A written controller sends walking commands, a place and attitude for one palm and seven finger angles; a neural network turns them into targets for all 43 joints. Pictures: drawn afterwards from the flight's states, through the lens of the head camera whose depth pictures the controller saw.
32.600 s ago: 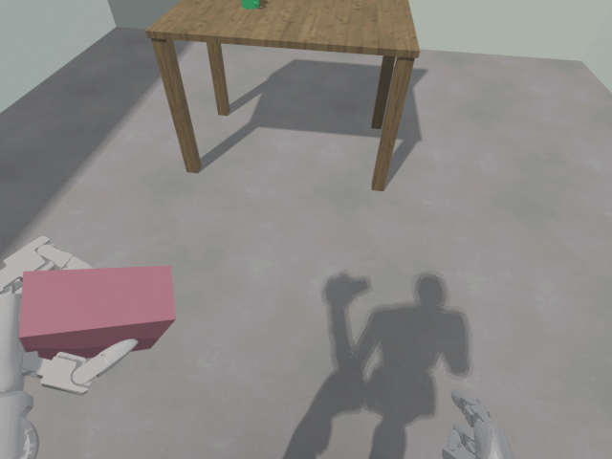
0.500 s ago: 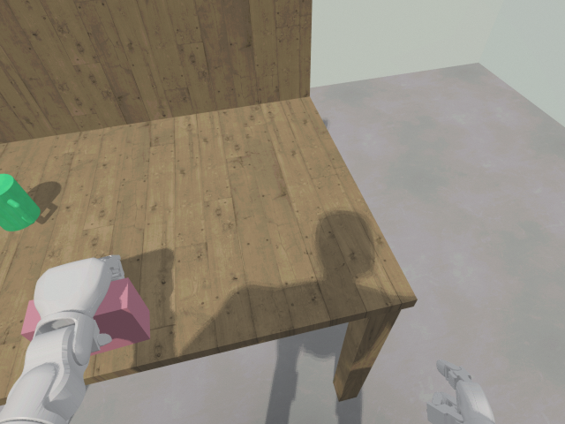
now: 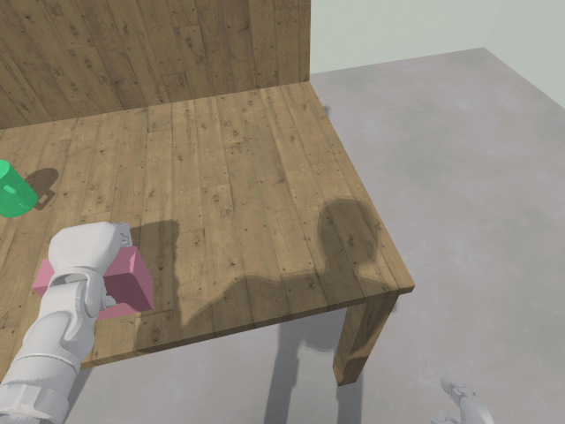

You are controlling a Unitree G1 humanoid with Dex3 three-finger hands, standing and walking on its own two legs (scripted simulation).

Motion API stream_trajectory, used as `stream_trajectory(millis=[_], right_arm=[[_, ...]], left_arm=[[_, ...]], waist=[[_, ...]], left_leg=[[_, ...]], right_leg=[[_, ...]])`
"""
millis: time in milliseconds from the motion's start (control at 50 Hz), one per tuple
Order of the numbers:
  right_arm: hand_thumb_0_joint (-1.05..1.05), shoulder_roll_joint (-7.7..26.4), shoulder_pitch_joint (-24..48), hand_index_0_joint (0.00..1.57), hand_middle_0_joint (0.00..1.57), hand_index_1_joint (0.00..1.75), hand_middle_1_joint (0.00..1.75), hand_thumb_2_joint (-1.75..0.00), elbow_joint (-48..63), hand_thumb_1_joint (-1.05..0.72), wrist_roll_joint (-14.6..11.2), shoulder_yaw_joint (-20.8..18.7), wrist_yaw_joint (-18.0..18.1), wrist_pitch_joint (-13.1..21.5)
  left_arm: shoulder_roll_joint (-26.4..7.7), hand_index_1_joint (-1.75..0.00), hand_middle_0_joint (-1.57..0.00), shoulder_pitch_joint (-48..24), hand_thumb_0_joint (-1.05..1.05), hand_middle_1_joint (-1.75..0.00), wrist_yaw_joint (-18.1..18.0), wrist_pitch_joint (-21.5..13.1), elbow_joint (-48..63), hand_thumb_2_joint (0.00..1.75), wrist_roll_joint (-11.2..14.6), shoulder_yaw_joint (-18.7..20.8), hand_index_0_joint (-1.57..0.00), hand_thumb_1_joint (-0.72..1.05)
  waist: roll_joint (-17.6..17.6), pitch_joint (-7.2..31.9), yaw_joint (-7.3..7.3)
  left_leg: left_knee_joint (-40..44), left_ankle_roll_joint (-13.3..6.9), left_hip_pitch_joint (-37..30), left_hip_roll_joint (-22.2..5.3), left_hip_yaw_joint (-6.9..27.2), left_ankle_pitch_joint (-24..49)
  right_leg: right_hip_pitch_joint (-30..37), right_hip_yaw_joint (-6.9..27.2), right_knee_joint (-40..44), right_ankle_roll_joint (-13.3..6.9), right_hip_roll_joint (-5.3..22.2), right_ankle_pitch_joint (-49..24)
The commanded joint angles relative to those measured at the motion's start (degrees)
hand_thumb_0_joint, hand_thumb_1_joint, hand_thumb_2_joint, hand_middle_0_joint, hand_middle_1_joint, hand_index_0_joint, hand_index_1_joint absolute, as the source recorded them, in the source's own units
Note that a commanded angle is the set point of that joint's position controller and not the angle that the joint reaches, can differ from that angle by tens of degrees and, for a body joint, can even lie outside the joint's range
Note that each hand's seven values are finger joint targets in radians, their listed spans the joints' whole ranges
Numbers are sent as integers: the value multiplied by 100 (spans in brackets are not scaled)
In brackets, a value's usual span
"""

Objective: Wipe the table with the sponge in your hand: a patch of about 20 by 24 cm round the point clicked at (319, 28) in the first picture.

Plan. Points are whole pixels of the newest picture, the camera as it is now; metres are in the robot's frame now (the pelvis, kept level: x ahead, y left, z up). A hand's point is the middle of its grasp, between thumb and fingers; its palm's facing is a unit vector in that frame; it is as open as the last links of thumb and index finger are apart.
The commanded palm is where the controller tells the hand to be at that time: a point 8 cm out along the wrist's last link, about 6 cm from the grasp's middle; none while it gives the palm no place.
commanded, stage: wipe forward along the first lane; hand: left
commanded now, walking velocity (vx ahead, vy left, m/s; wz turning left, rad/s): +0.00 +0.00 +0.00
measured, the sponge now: (104, 292) +0.28 +0.34 -0.02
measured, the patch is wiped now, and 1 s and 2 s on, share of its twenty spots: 0.10 0.20 0.30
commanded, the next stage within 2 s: slide across to the middle lane in 1.28 s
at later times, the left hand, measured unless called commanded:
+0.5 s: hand (105, 241) +0.35 +0.35 +0.03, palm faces -0.15 +0.02 -0.99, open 9.4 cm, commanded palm +0.35 +0.34 +0.05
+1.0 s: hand (104, 219) +0.39 +0.37 +0.03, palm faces -0.16 +0.03 -0.99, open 9.4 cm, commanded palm +0.40 +0.36 +0.05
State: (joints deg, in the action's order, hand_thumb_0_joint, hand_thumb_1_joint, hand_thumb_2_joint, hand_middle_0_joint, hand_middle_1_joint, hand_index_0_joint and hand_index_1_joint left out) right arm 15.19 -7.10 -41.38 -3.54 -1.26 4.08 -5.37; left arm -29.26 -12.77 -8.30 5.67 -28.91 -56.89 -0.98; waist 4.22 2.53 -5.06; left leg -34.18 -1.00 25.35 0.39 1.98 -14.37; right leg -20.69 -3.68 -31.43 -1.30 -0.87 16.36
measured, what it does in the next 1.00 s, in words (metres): stands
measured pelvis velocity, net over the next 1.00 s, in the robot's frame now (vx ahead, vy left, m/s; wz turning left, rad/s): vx -0.02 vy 0.01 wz -0.04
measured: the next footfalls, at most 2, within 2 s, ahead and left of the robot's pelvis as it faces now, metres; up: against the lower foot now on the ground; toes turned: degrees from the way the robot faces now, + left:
none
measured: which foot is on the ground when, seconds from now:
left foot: down 0.00-1.00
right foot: down 0.00-1.00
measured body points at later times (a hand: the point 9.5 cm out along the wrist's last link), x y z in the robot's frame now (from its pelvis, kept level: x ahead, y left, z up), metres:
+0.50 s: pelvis -0.02 -0.01 -0.02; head +0.03 -0.03 +0.43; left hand +0.35 +0.34 +0.08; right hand +0.07 -0.29 -0.15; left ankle +0.03 +0.11 -0.73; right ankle -0.01 -0.11 -0.73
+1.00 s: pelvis -0.02 +0.01 -0.03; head +0.06 +0.00 +0.42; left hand +0.40 +0.36 +0.08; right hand +0.03 -0.28 -0.15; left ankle +0.03 +0.11 -0.73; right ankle -0.01 -0.11 -0.73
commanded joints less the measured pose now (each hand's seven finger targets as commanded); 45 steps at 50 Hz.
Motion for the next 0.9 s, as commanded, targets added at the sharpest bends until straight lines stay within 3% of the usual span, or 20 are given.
stream_trajectory(millis=[0, 40, 80, 100, 140, 160, 180, 200, 240, 280, 320, 380, 440, 480, 540, 580, 620, 680, 720, 880], right_arm=[[0, 837, 184, 20, 20, 30, 30, -90, 690, -90, 23, -281, 70, 199], [0, 866, 123, 20, 20, 30, 30, -90, 687, -90, 21, -284, 57, 179], [0, 935, 57, 20, 20, 30, 30, -90, 658, -90, 24, -304, 55, 143], [0, 892, -14, 20, 20, 30, 30, -90, 694, -90, 19, -298, 57, 137], [0, 915, -81, 20, 20, 30, 30, -90, 687, -90, 13, -314, 35, 139], [0, 929, -132, 20, 20, 30, 30, -90, 667, -90, 19, -316, 29, 132], [0, 969, -146, 20, 20, 30, 30, -90, 617, -90, 15, -339, 37, 123], [0, 948, -226, 20, 20, 30, 30, -90, 649, -90, 23, -336, 33, 121], [0, 967, -295, 20, 20, 30, 30, -90, 633, -90, 3, -344, 15, 120], [0, 1012, -341, 20, 20, 30, 30, -90, 582, -90, -2, -348, 14, 103], [0, 990, -474, 20, 20, 30, 30, -90, 580, -90, -4, -359, -13, 105], [0, 1063, -520, 20, 20, 30, 30, -90, 520, -90, -18, -350, -3, 95], [0, 1058, -654, 20, 20, 30, 30, -90, 539, -90, -40, -329, -12, 105], [0, 1088, -683, 20, 20, 30, 30, -90, 505, -90, -41, -327, -6, 94], [0, 1069, -797, 20, 20, 30, 30, -90, 534, -90, -56, -309, -19, 118], [0, 1134, -840, 20, 20, 30, 30, -90, 477, -90, -51, -295, -2, 96], [0, 1097, -956, 20, 20, 30, 30, -90, 512, -90, -51, -295, -12, 106], [0, 1142, -1010, 20, 20, 30, 30, -90, 447, -90, -44, -297, -17, 104], [0, 1114, -1115, 20, 20, 30, 30, -90, 471, -90, -38, -306, -29, 97], [0, 1149, -1213, 20, 20, 30, 30, -90, 398, -90, -29, -347, -94, 35]], left_arm=[[-1137, -160, -120, -1813, 0, -160, -279, -50, 66, 130, -131, 341, -120, 10], [-1238, -160, -120, -1852, 0, -160, -267, -111, -141, 130, -152, 384, -120, 10], [-1662, -160, -120, -1691, 0, -160, -291, -185, -418, 130, -146, 825, -120, 10], [-1404, -160, -120, -1857, 0, -160, -276, -232, -459, 130, -141, 528, -120, 10], [-1461, -160, -120, -1999, 0, -160, -290, -312, -665, 130, -169, 547, -120, 10], [-1560, -160, -120, -2062, 0, -160, -310, -353, -761, 130, -184, 614, -120, 10], [-1884, -160, -120, -1941, 0, -160, -348, -412, -911, 130, -179, 976, -120, 10], [-1672, -160, -120, -2075, 0, -160, -353, -465, -931, 130, -188, 718, -120, 10], [-1734, -160, -120, -2102, 0, -160, -381, -521, -1169, 130, -195, 743, -120, 10], [-2083, -160, -120, -2173, 0, -160, -423, -579, -1436, 130, -230, 1039, -120, 10], [-1896, -160, -120, -2512, 0, -160, -456, -627, -1553, 130, -292, 743, -120, 10], [-2488, -160, -120, -2791, 0, -160, -525, -665, -1804, 130, -340, 1127, -120, 10], [-2429, -160, -120, -3122, 0, -160, -536, -681, -2055, 130, -359, 892, -120, 10], [-2683, -160, -120, -3225, 0, -160, -539, -700, -2199, 130, -385, 1066, -120, 10], [-2498, -160, -120, -3505, 0, -160, -502, -715, -2338, 130, -374, 761, -120, 10], [-3005, -160, -120, -3637, 0, -160, -480, -730, -2493, 130, -385, 1121, -120, 10], [-2762, -160, -120, -3696, 0, -160, -456, -781, -2555, 130, -389, 872, -120, 10], [-3020, -160, -120, -3803, 0, -160, -449, -875, -2666, 130, -428, 1077, -120, 10], [-2827, -160, -120, -3868, 0, -160, -464, -928, -2676, 130, -487, 855, -120, 10], [-2820, -160, -120, -3885, 0, -160, -597, -964, -2861, 130, -448, 994, -120, 10]], waist=[[-585, 1150, 443], [-576, 1151, 465], [-644, 1235, 375], [-639, 1225, 479], [-684, 1111, 514], [-724, 1146, 511], [-807, 1157, 454], [-773, 1211, 535], [-817, 1126, 566], [-823, 1108, 532], [-728, 1088, 641], [-665, 1156, 630], [-691, 1194, 749], [-509, 1324, 721], [-480, 1434, 814], [-431, 1503, 774], [-487, 1563, 841], [-438, 1621, 824], [-341, 1655, 868], [-441, 1649, 877]], left_leg=[[257, -248, -622, 137, 8, 300], [194, -238, -491, 127, -16, 344], [144, -241, -324, 132, -8, 360], [83, -266, -263, 143, -47, 324], [40, -260, -103, 122, -72, 218], [13, -268, -52, 109, -68, 205], [-22, -280, 47, 113, -48, 214], [-75, -294, 88, 121, -94, 190], [-115, -285, 275, 109, -130, 46], [-160, -292, 461, 108, -106, -19], [-242, -300, 519, 97, -145, -147], [-286, -311, 727, 79, -131, -307], [-376, -316, 892, 74, -154, -469], [-391, -316, 922, 70, -115, -476], [-440, -322, 919, 46, -125, -582], [-472, -327, 1030, 28, -100, -558], [-520, -338, 1039, 33, -111, -540], [-560, -331, 1105, 0, -80, -502], [-599, -326, 1066, 9, -82, -453], [-650, -323, 1030, -22, -53, -217]], right_leg=[[-154, 342, 513, -195, -112, -465], [-196, 362, 466, -191, -95, -590], [-98, 461, 420, -205, -111, -686], [-136, 400, 398, -168, -91, -697], [-294, 402, 380, -151, -80, -601], [-301, 424, 347, -157, -82, -619], [-261, 483, 337, -171, -106, -624], [-259, 443, 302, -138, -82, -676], [-350, 487, 309, -123, -67, -577], [-407, 565, 278, -146, -91, -472], [-584, 492, 225, -122, -72, -323], [-611, 590, 236, -138, -83, -81], [-684, 580, 202, -98, -62, 51], [-737, 598, 166, -130, -93, 125], [-797, 596, 158, -101, -67, 195], [-749, 640, 126, -127, -96, 192], [-782, 604, 93, -108, -98, 110], [-878, 605, 14, -139, -131, 94], [-980, 536, -46, -142, -142, 29], [-1207, 428, -161, -155, -210, -187]])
